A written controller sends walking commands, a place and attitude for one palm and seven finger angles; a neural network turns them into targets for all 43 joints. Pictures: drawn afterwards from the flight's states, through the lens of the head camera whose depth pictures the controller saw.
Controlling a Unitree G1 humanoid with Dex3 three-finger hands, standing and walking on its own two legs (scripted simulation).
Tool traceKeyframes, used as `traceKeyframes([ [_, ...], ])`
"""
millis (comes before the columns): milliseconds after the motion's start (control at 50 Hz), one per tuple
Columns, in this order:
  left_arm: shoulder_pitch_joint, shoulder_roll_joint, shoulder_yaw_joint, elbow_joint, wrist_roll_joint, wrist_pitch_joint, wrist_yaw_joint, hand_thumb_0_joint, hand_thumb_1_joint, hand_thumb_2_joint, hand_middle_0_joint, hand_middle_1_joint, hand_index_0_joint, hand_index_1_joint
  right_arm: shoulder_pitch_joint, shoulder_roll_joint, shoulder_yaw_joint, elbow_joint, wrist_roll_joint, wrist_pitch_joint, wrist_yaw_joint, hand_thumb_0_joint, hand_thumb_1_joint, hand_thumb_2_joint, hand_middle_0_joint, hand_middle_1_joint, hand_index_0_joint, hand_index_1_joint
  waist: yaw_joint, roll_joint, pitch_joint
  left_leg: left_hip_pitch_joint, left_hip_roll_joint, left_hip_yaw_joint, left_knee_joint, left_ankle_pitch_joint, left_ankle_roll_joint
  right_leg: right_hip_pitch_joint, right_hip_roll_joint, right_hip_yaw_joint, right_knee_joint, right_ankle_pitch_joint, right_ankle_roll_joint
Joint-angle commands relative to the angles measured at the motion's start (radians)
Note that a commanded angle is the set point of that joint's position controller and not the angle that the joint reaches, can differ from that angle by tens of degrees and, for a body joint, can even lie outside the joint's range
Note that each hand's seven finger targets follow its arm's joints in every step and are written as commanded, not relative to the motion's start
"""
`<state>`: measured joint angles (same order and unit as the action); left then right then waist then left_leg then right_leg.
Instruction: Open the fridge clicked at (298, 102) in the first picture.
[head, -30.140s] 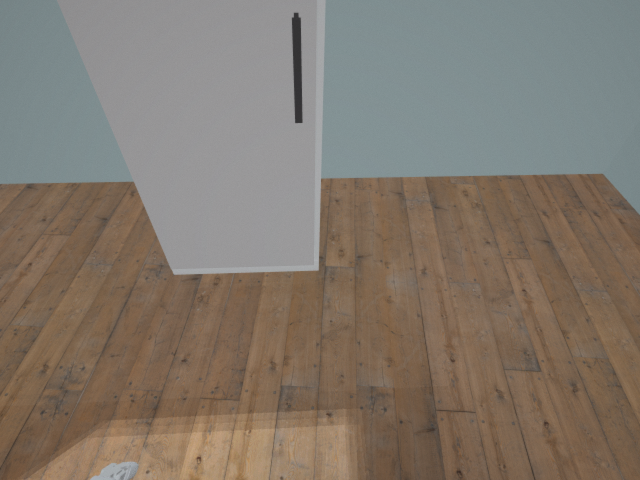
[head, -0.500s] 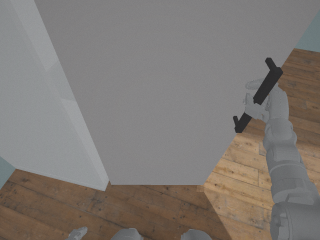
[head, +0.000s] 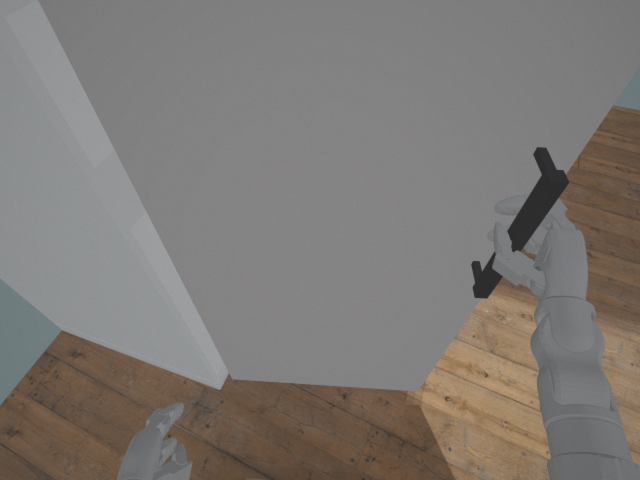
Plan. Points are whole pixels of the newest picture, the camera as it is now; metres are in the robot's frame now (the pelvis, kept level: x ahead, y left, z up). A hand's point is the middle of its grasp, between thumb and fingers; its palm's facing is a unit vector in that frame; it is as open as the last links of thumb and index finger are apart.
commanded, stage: stop walking and hold the door back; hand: right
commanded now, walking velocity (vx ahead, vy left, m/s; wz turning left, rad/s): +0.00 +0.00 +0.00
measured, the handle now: (507, 233) +0.42 -0.18 +0.09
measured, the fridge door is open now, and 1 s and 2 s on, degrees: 74 76 76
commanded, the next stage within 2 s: loosen the grip on the handle in 0.22 s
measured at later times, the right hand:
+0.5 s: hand (511, 258) +0.37 -0.17 +0.10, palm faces +0.11 +0.99 -0.11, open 6.8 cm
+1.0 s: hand (510, 274) +0.36 -0.18 +0.08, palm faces +0.10 +0.98 -0.18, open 14.4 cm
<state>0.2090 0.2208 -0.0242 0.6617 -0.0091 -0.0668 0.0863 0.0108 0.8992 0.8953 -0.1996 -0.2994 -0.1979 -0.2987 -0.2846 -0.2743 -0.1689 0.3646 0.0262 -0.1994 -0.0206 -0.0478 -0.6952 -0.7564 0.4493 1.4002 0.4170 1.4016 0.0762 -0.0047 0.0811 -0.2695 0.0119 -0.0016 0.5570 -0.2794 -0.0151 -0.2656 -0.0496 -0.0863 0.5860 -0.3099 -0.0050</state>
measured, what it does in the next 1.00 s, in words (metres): stands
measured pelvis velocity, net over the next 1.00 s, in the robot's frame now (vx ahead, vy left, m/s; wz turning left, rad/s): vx -0.01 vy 0.03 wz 0.01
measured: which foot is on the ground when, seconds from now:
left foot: down 0.00-1.00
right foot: down 0.00-1.00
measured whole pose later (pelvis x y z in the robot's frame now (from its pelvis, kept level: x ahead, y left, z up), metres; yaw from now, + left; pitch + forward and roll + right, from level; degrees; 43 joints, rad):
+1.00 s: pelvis -0.01 +0.03 -0.01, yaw +1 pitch +5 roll +0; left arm 0.30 0.27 0.00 0.65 -0.02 -0.12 0.04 0.01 0.90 0.90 -0.20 -0.30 -0.20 -0.30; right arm -0.34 -0.33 -0.22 0.59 0.09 -0.33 0.10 -0.01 0.54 -0.20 0.30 1.20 0.28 1.19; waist 0.03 0.00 -0.05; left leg -0.47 -0.01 0.02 0.69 -0.31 0.02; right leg -0.45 -0.04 -0.02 0.68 -0.32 0.02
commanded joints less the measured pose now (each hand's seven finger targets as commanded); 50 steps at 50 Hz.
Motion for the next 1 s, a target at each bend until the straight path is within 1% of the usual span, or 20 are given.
traceKeyframes([
  [0,-0.045,0.136,0.05,-0.125,0.003,-0.043,0.029,0.0,0.9,0.9,-0.2,-0.3,-0.2,-0.3,-0.239,-0.23,-0.114,-0.193,0.006,-0.046,-0.05,0.0,-0.9,-0.9,0.45,1.4,0.45,1.4,-0.065,0.008,-0.352,0.118,0.071,-0.042,-0.015,0.502,0.011,0.184,-0.083,0.077,-0.107,0.517,-0.014],
  [60,-0.052,0.136,0.045,-0.118,0.001,-0.034,0.025,0.0,0.9,0.9,-0.2,-0.3,-0.2,-0.3,-0.248,-0.185,-0.066,-0.174,0.0,-0.043,-0.05,0.0,-0.9,-0.9,0.45,1.4,0.45,1.4,-0.069,-0.089,-0.33,0.042,0.026,0.006,0.002,0.332,-0.001,0.226,-0.131,0.116,-0.119,0.609,-0.038],
  [180,-0.063,0.136,0.047,-0.125,0.001,-0.012,0.027,0.0,0.9,0.9,-0.2,-0.3,-0.2,-0.3,-0.238,-0.205,-0.076,-0.109,0.004,-0.031,-0.056,0.0,-0.9,-0.9,0.45,1.4,0.45,1.4,-0.07,0.017,-0.286,0.094,0.057,-0.052,-0.087,0.329,0.012,0.098,-0.074,0.067,-0.123,0.322,-0.015],
  [280,-0.068,0.127,0.046,-0.129,0.001,-0.003,0.031,0.0,0.9,0.9,-0.2,-0.3,-0.2,-0.3,-0.236,-0.218,-0.087,-0.086,0.007,-0.033,-0.058,0.0,-0.9,-0.9,0.45,1.4,0.45,1.4,-0.072,0.011,-0.302,0.107,0.073,-0.068,-0.121,0.335,0.019,0.105,-0.051,0.051,-0.124,0.286,-0.009],
  [300,-0.045,0.122,0.112,-0.168,0.022,-0.025,-0.014,0.0,0.9,0.9,-0.2,-0.3,-0.2,-0.3,-0.961,-0.642,-0.361,-0.36,-0.117,-0.059,-0.033,0.0,-0.9,-0.9,0.45,1.4,0.45,1.4,-0.118,0.205,-0.173,0.067,0.06,-0.095,-0.177,0.385,0.035,0.034,-0.071,0.029,-0.101,0.279,-0.025],
  [320,-0.048,0.136,0.079,-0.145,-0.002,-0.094,-0.024,0.0,0.9,0.9,-0.2,-0.3,-0.2,-0.3,-0.646,-0.192,-0.05,0.185,-0.084,0.036,0.045,0.0,-0.779,-0.842,0.45,1.4,0.45,1.4,0.001,0.142,-0.483,0.084,-0.029,0.069,0.059,0.562,0.062,0.176,0.007,0.079,-0.207,0.603,-0.023],
  [340,0.057,0.158,0.099,-0.132,-0.047,-0.104,-0.038,0.0,0.9,0.9,-0.2,-0.3,-0.2,-0.3,-0.458,-0.145,-0.054,0.061,0.023,0.036,0.069,0.0,-0.658,-0.783,0.45,1.4,0.45,1.4,-0.066,-0.025,-0.494,0.015,-0.014,0.096,0.029,0.368,0.05,0.305,-0.026,0.091,-0.132,0.838,0.054],
  [360,0.071,0.157,0.091,-0.119,-0.025,-0.094,-0.048,0.0,0.9,0.9,-0.2,-0.3,-0.2,-0.3,-0.35,-0.048,-0.023,0.025,0.032,0.034,0.096,0.0,-0.538,-0.725,0.45,1.4,0.45,1.4,-0.073,-0.116,-0.51,-0.073,-0.018,0.089,0.016,0.304,0.033,0.339,-0.028,0.101,-0.064,0.878,0.086],
  [380,0.041,0.172,0.092,-0.112,-0.012,-0.092,-0.05,0.0,0.9,0.9,-0.2,-0.3,-0.2,-0.3,-0.421,-0.139,-0.098,-0.018,0.066,0.012,0.104,0.0,-0.417,-0.667,0.45,1.4,0.45,1.4,-0.093,-0.214,-0.525,-0.097,-0.009,0.059,-0.01,0.252,0.033,0.363,-0.016,0.092,-0.047,0.788,0.085],
  [400,0.029,0.17,0.092,-0.115,-0.004,-0.093,-0.055,0.0,0.9,0.9,-0.2,-0.3,-0.2,-0.3,-0.392,-0.205,-0.157,-0.012,0.07,-0.006,0.093,0.0,-0.296,-0.608,0.45,1.4,0.45,1.4,-0.112,-0.218,-0.512,-0.06,-0.008,0.052,-0.022,0.274,0.041,0.298,0.009,0.065,-0.039,0.625,0.064],
  [460,0.028,0.159,0.077,-0.136,-0.003,-0.096,-0.078,0.0,0.9,0.9,-0.2,-0.3,-0.2,-0.3,-0.487,-0.086,0.007,0.0,0.006,-0.093,0.057,0.0,0.067,-0.433,0.45,1.4,0.45,1.4,-0.039,-0.024,-0.342,-0.096,-0.018,0.063,-0.023,0.172,0.04,0.051,0.028,0.051,-0.047,0.233,0.004],
  [500,0.03,0.17,0.083,-0.135,-0.01,-0.099,-0.077,0.0,0.9,0.9,-0.2,-0.3,-0.2,-0.3,-0.527,-0.115,0.027,0.064,-0.024,-0.138,0.042,0.0,0.308,-0.317,0.45,1.4,0.45,1.4,-0.022,0.067,-0.28,-0.167,-0.02,0.055,-0.02,0.011,0.036,-0.043,0.027,0.061,-0.05,0.039,-0.009],
  [560,0.024,0.18,0.077,-0.146,-0.018,-0.103,-0.061,0.0,0.9,0.9,-0.2,-0.3,-0.2,-0.3,-0.619,-0.199,-0.004,0.106,-0.023,-0.189,0.042,0.0,0.55,-0.2,0.41,1.35,0.41,1.35,-0.021,0.093,-0.273,-0.176,-0.005,0.001,-0.064,-0.172,0.028,-0.113,0.049,0.036,-0.042,-0.126,-0.025],
  [600,0.021,0.182,0.068,-0.144,-0.027,-0.103,-0.045,0.0,0.9,0.9,-0.2,-0.3,-0.2,-0.3,-0.627,-0.27,-0.047,0.16,0.004,-0.194,0.062,0.0,0.55,-0.2,0.383,1.317,0.383,1.317,-0.036,0.1,-0.281,-0.14,0.007,-0.047,-0.096,-0.255,0.025,-0.161,0.064,0.018,-0.025,-0.143,-0.027],
  [680,0.045,0.179,0.064,-0.125,-0.037,-0.105,-0.028,0.0,0.9,0.9,-0.2,-0.3,-0.2,-0.3,-0.717,-0.288,-0.034,0.19,0.026,-0.191,0.099,0.0,0.55,-0.2,0.33,1.25,0.33,1.25,-0.025,0.031,-0.334,-0.127,0.01,-0.075,-0.094,-0.262,0.025,-0.167,0.068,0.027,-0.004,-0.137,-0.028],
  [700,0.045,0.184,0.073,-0.134,-0.033,-0.105,-0.029,0.0,0.9,0.9,-0.2,-0.3,-0.2,-0.3,-0.56,-0.375,-0.141,0.197,0.035,-0.191,0.109,0.0,0.55,-0.2,0.317,1.233,0.317,1.233,-0.084,0.03,-0.381,-0.06,0.012,-0.084,-0.088,-0.254,0.032,-0.179,0.07,0.031,-0.006,-0.112,-0.027],
  [760,0.023,0.173,0.066,-0.158,-0.027,-0.112,-0.029,0.0,0.9,0.9,-0.2,-0.3,-0.2,-0.3,-0.551,-0.307,-0.114,0.066,0.086,-0.215,0.126,0.0,0.55,-0.2,0.277,1.183,0.277,1.183,-0.085,-0.02,-0.458,0.007,0.007,-0.077,-0.055,-0.096,0.036,-0.147,0.073,0.039,0.001,-0.006,-0.031],
  [840,0.038,0.181,0.069,-0.142,-0.022,-0.116,-0.03,0.0,0.9,0.9,-0.2,-0.3,-0.2,-0.3,-0.449,-0.3,-0.137,0.061,0.107,-0.21,0.112,0.0,0.55,-0.2,0.25,1.15,0.25,1.15,-0.068,0.057,-0.36,-0.032,0.001,-0.055,-0.039,0.023,0.022,-0.169,0.064,0.038,0.017,0.051,-0.034],
  [960,0.054,0.174,0.077,-0.149,-0.021,-0.113,-0.037,0.0,0.9,0.9,-0.2,-0.3,-0.2,-0.3,-0.391,-0.261,-0.097,-0.048,0.067,-0.193,0.107,0.0,0.55,-0.2,0.25,1.15,0.25,1.15,-0.067,0.002,-0.419,-0.04,-0.012,-0.019,0.017,0.195,0.025,-0.102,0.063,0.038,0.029,0.159,-0.037],
  [980,0.077,0.188,0.078,-0.127,-0.018,-0.104,-0.031,0.0,0.9,0.9,-0.2,-0.3,-0.2,-0.3,-0.326,-0.36,-0.201,0.091,0.06,-0.18,0.105,0.0,0.55,-0.2,0.25,1.15,0.25,1.15,-0.067,0.06,-0.365,-0.056,-0.013,-0.018,0.022,0.194,0.022,-0.155,0.06,0.039,0.04,0.147,-0.033],
])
